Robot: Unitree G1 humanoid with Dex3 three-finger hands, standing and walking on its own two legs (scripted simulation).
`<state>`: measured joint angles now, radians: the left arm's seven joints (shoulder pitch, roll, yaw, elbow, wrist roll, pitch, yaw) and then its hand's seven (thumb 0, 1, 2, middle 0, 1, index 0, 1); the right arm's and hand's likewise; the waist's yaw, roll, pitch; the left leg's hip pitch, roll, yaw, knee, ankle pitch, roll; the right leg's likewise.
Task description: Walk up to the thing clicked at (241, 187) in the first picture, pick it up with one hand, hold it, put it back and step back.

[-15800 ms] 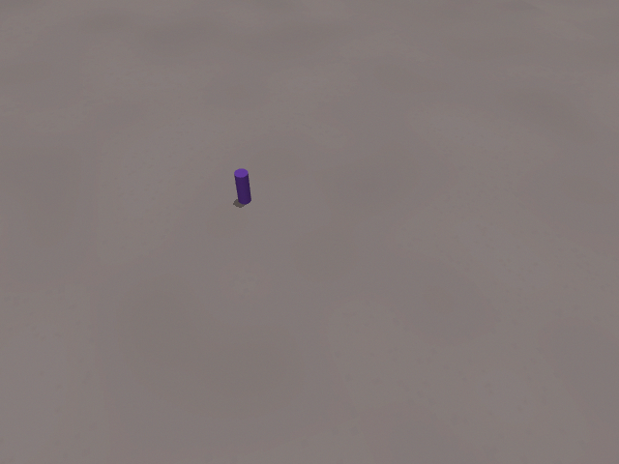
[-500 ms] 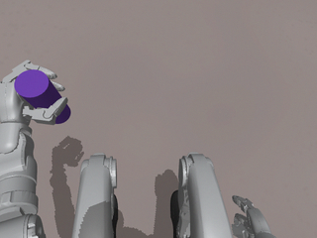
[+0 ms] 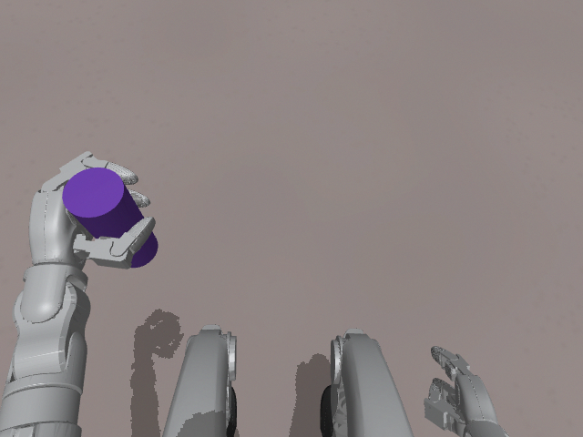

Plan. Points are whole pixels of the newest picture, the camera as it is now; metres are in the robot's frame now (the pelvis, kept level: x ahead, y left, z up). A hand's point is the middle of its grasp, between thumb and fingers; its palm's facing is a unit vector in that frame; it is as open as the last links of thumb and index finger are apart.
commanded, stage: lift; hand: left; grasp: from the side
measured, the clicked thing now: (118, 224) +0.38 +0.22 +0.01
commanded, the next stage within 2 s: hold in 1.22 s
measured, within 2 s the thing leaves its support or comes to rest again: neither
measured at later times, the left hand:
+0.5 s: hand (76, 170) +0.37 +0.20 +0.15, palm faces +0.13 -0.99 -0.03, open 8.1 cm
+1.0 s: hand (68, 124) +0.38 +0.18 +0.20, palm faces +0.12 -0.99 -0.01, open 8.1 cm
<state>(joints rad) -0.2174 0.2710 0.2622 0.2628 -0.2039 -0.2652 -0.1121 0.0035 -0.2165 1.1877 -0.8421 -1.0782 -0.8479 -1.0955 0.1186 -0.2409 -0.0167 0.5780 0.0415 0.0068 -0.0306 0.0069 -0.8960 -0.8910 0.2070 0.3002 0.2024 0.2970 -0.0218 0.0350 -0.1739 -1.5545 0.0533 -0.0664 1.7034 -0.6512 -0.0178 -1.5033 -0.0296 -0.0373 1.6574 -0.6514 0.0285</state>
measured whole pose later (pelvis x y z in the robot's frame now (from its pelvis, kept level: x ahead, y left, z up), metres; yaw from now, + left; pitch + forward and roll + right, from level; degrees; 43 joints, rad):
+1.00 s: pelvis +0.05 +0.00 +0.16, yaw +2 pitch +12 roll -2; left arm -0.12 0.20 0.16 0.37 -0.18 -0.32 -0.08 0.00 -0.22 1.19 -0.84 -1.08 -0.85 -1.09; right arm 0.23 -0.22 -0.01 0.63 0.01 -0.03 -0.04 0.01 -0.90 -0.89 0.21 0.30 0.20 0.30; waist -0.02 0.02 -0.07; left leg -0.75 0.05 -0.01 1.02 -0.48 -0.02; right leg -0.71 -0.03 -0.03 0.98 -0.47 0.03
